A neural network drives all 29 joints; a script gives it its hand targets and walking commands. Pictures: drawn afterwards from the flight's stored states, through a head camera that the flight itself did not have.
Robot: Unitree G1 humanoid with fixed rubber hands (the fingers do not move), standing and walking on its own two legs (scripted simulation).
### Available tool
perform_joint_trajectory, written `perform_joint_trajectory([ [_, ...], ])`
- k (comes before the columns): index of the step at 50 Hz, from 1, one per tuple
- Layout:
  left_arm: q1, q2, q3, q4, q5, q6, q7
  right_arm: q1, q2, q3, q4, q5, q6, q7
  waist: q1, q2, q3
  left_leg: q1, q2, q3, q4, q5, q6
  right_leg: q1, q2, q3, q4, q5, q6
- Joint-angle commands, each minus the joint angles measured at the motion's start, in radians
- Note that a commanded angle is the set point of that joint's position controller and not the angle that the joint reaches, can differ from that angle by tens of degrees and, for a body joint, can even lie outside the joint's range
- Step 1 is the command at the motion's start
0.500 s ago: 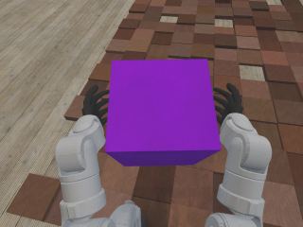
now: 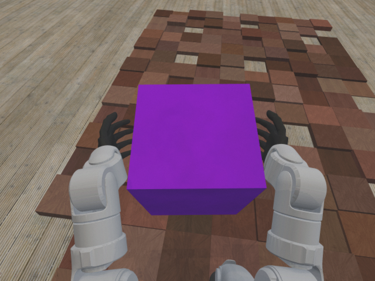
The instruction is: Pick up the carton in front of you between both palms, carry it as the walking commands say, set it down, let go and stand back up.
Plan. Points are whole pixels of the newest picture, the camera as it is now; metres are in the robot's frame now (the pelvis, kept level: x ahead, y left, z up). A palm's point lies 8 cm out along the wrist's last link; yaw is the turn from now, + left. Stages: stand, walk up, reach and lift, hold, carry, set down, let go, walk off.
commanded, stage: carry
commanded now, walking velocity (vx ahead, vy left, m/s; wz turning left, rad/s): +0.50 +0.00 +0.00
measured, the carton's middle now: (193, 158) +0.36 -0.01 +0.08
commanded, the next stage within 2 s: none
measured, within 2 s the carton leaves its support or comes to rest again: neither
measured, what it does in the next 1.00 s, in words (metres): walks ahead: right foot 0.03 m higher, then left foot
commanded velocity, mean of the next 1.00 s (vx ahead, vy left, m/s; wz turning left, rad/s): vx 0.50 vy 0.00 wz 0.00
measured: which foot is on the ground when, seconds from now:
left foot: down 0.00-0.08, up 0.10-0.42, down 0.44-0.98, up 1.00-1.00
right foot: up 0.00-0.02, down 0.04-0.46, up 0.48-0.96, down 0.98-1.00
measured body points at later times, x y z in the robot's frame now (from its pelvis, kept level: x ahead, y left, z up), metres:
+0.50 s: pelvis +0.30 +0.08 +0.01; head +0.29 +0.10 +0.46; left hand +0.63 +0.23 +0.12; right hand +0.63 -0.09 +0.14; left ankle +0.36 +0.14 -0.72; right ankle +0.19 -0.09 -0.67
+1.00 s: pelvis +0.62 +0.16 +0.00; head +0.61 +0.19 +0.45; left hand +0.94 +0.32 +0.10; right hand +0.94 +0.01 +0.10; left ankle +0.40 +0.15 -0.65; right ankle +0.74 +0.15 -0.70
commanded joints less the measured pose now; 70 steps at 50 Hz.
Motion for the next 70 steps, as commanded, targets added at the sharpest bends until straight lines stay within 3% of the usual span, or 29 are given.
perform_joint_trajectory([
  [1, -0.508, -0.677, -0.583, -0.021, -0.174, 0.001, 0.002, -0.471, 0.594, 0.547, -0.045, 0.126, 0.004, 0.001, 0.109, 0.054, -0.399, -0.083, 0.105, 0.004, 0.44, 0.919, -0.026, 0.717, 0.078, -0.07, -0.295, 0.112, -0.046],
  [3, -0.55, -0.679, -0.601, -0.016, -0.199, -0.015, 0.003, -0.523, 0.628, 0.555, -0.057, 0.14, -0.002, 0.007, 0.126, -0.341, -0.494, -0.58, -0.107, -0.088, 1.021, -0.029, -0.072, 1.055, -0.326, 0.673, -0.398, 0.413, -0.266],
  [4, -0.525, -0.722, -0.58, -0.015, -0.185, -0.024, 0.002, -0.468, 0.648, 0.547, -0.02, 0.143, -0.005, 0.015, 0.155, -0.301, -0.517, -0.703, -0.037, -0.192, 1.133, -0.071, -0.049, 1.08, -0.316, 0.637, -0.348, 0.389, -0.305],
  [5, -0.499, -0.755, -0.618, -0.028, -0.197, -0.03, -0.008, -0.5, 0.663, 0.538, -0.051, 0.139, -0.026, 0.012, 0.127, -0.133, -0.507, -0.687, 0.032, -0.232, 1.074, -0.037, -0.03, 1.0, -0.255, 0.522, -0.31, 0.346, -0.225],
  [8, -0.577, -0.839, -0.714, -0.103, -0.266, -0.063, -0.045, -0.544, 0.704, 0.547, -0.102, 0.142, -0.062, 0.029, 0.101, -0.037, -0.412, -0.587, 0.065, -0.194, 0.799, 0.046, -0.019, 0.822, -0.193, 0.341, -0.398, 0.215, -0.138],
  [9, -0.597, -0.797, -0.71, -0.121, -0.268, -0.072, -0.052, -0.527, 0.708, 0.567, -0.055, 0.135, -0.063, 0.024, 0.126, -0.15, -0.386, -0.595, 0.055, -0.147, 0.723, 0.026, -0.034, 0.777, -0.19, 0.295, -0.411, 0.203, -0.133],
  [15, -0.414, -0.742, -0.656, 0.07, -0.192, -0.058, -0.068, -0.335, 0.644, 0.546, 0.091, 0.016, -0.04, 0.008, 0.093, -0.278, -0.276, -0.381, 0.052, -0.047, 0.194, 0.243, -0.085, 0.621, -0.128, 0.084, -0.483, 0.016, -0.09],
  [19, -0.449, -0.767, -0.642, 0.1, -0.149, -0.062, -0.058, -0.438, 0.679, 0.559, 0.041, 0.07, -0.055, 0.03, 0.034, -0.197, -0.229, -0.15, 0.029, 0.018, 0.06, 0.377, -0.084, 0.485, -0.121, 0.006, -0.324, -0.102, -0.037],
  [20, -0.413, -0.757, -0.632, 0.122, -0.147, -0.059, -0.049, -0.421, 0.64, 0.538, 0.044, 0.087, -0.054, 0.03, 0.023, -0.096, -0.299, -0.01, 0.057, -0.012, 0.014, 0.271, -0.068, 0.474, -0.079, -0.039, -0.125, -0.085, -0.015],
  [22, -0.419, -0.714, -0.615, 0.089, -0.123, -0.047, -0.021, -0.392, 0.586, 0.531, 0.045, 0.095, -0.057, 0.026, -0.002, 0.26, -0.303, 0.187, 0.352, -0.575, -0.096, 0.205, 0.044, 0.084, 0.076, -0.023, 0.291, -0.386, 0.04],
  [23, -0.43, -0.716, -0.617, 0.025, -0.138, -0.052, -0.013, -0.413, 0.603, 0.553, -0.008, 0.115, -0.059, 0.021, -0.01, 0.273, -0.335, 0.293, 0.4, -0.689, -0.102, 0.282, 0.107, -0.061, 0.099, 0.057, 0.426, -0.39, 0.045],
  [26, -0.394, -0.758, -0.61, -0.003, -0.134, -0.044, 0.0, -0.408, 0.688, 0.624, -0.076, 0.178, -0.049, 0.035, -0.044, 0.054, -0.269, 0.182, 0.345, -0.539, -0.068, 0.363, 0.049, -0.121, 0.014, 0.109, 0.454, -0.239, 0.033],
  [33, -0.265, -0.73, -0.625, -0.05, -0.11, -0.05, 0.014, -0.369, 0.607, 0.647, -0.238, 0.241, -0.06, 0.058, -0.022, 0.155, -0.316, 0.327, 0.247, -0.303, 0.002, 1.007, -0.079, -0.184, 0.036, 0.038, 0.418, -0.047, 0.034],
  [38, -0.308, -0.67, -0.602, -0.05, -0.106, -0.051, 0.032, -0.308, 0.564, 0.633, -0.175, 0.25, -0.049, 0.058, -0.045, 0.056, -0.231, 0.408, 0.204, -0.251, -0.017, 1.151, -0.05, -0.297, 0.085, -0.036, 0.33, -0.031, 0.007],
  [42, -0.38, -0.671, -0.605, 0.015, -0.095, -0.046, 0.027, -0.325, 0.576, 0.598, -0.043, 0.194, -0.062, 0.051, -0.019, 0.096, -0.187, 0.265, 0.092, -0.114, -0.029, 1.446, -0.118, -0.025, 0.174, -0.196, 0.015, 0.097, -0.035],
  [45, -0.422, -0.684, -0.588, 0.09, -0.081, -0.057, 0.012, -0.317, 0.607, 0.558, 0.064, 0.129, -0.086, 0.036, 0.023, 0.104, -0.225, 0.132, 0.124, -0.1, 0.201, 1.74, -0.141, 0.368, 0.277, -0.287, -0.196, 0.212, -0.034],
  [46, -0.391, -0.729, -0.612, 0.124, -0.091, -0.066, 0.001, -0.379, 0.623, 0.57, 0.022, 0.129, -0.099, 0.038, 0.079, 0.122, -0.27, -0.006, 0.147, -0.068, 0.37, 1.592, -0.168, 0.565, 0.241, -0.2, -0.258, 0.305, -0.052],
  [47, -0.379, -0.796, -0.598, 0.154, -0.103, -0.073, -0.012, -0.465, 0.642, 0.559, 0.027, 0.121, -0.105, 0.042, 0.216, -0.058, -0.306, -0.21, 0.041, -0.046, 0.88, 1.04, -0.194, 0.815, 0.071, -0.045, -0.409, 0.441, -0.148],
  [48, -0.35, -0.798, -0.616, 0.143, -0.107, -0.096, -0.025, -0.475, 0.69, 0.601, 0.018, 0.115, -0.114, 0.041, 0.139, -0.233, -0.403, -0.517, -0.084, -0.161, 1.164, -0.04, -0.166, 1.037, -0.211, 0.346, -0.276, 0.744, -0.269],
  [49, -0.375, -0.798, -0.645, 0.124, -0.132, -0.11, -0.024, -0.407, 0.698, 0.581, 0.044, 0.099, -0.12, 0.042, 0.135, -0.198, -0.507, -0.652, -0.086, -0.252, 1.299, -0.101, -0.108, 1.104, -0.275, 0.545, -0.292, 0.714, -0.339],
  [50, -0.356, -0.8, -0.615, 0.195, -0.105, -0.109, -0.016, -0.432, 0.649, 0.539, 0.055, 0.093, -0.126, 0.04, 0.142, -0.092, -0.406, -0.691, -0.088, -0.328, 1.331, -0.096, -0.077, 0.938, -0.262, 0.658, -0.337, 0.485, -0.336],
  [51, -0.423, -0.817, -0.639, 0.112, -0.123, -0.116, -0.014, -0.371, 0.659, 0.521, 0.091, 0.075, -0.133, 0.035, 0.063, 0.04, -0.363, -0.672, -0.014, -0.289, 1.182, -0.023, -0.038, 0.81, -0.294, 0.584, -0.387, 0.187, -0.303],
  [53, -0.562, -0.862, -0.755, 0.029, -0.232, -0.134, -0.04, -0.295, 0.655, 0.47, 0.127, 0.043, -0.153, 0.027, 0.009, 0.083, -0.284, -0.595, 0.075, -0.248, 0.976, 0.046, -0.046, 0.588, -0.247, 0.417, -0.469, -0.041, -0.219],
  [58, -0.532, -0.813, -0.734, -0.049, -0.266, -0.148, -0.057, -0.369, 0.717, 0.554, 0.023, 0.07, -0.164, 0.018, 0.102, -0.139, -0.276, -0.511, 0.043, -0.114, 0.471, 0.125, -0.05, 0.6, -0.177, 0.279, -0.436, 0.294, -0.204],
  [60, -0.407, -0.77, -0.694, 0.088, -0.211, -0.123, -0.058, -0.34, 0.684, 0.568, 0.045, 0.053, -0.143, 0.013, 0.077, -0.214, -0.271, -0.386, 0.028, -0.054, 0.329, 0.231, -0.047, 0.518, -0.133, 0.165, -0.469, 0.148, -0.154],
  [64, -0.391, -0.726, -0.655, 0.046, -0.169, -0.125, -0.043, -0.367, 0.68, 0.602, 0.013, 0.106, -0.14, 0.014, 0.073, -0.111, -0.308, -0.183, -0.028, 0.034, 0.081, 0.306, -0.048, 0.585, -0.087, 0.056, -0.293, 0.22, -0.077],
  [66, -0.37, -0.692, -0.643, 0.014, -0.138, -0.124, -0.029, -0.342, 0.662, 0.601, 0.025, 0.106, -0.13, 0.005, 0.002, -0.05, -0.414, 0.097, 0.094, -0.13, 0.097, 0.311, 0.02, 0.442, -0.017, -0.028, -0.018, 0.277, -0.007],
  [68, -0.407, -0.641, -0.632, -0.008, -0.146, -0.102, -0.018, -0.357, 0.611, 0.564, 0.036, 0.1, -0.12, -0.012, -0.051, 0.281, -0.387, 0.292, 0.355, -0.707, -0.057, 0.35, 0.202, -0.002, 0.158, 0.04, 0.392, -0.304, 0.021],
  [70, -0.42, -0.676, -0.615, -0.032, -0.198, -0.102, -0.025, -0.39, 0.627, 0.607, -0.046, 0.145, -0.102, -0.01, -0.062, 0.028, -0.398, 0.342, 0.351, -0.582, 0.078, 0.656, 0.213, -0.084, 0.064, 0.15, 0.467, -0.372, 0.003],
])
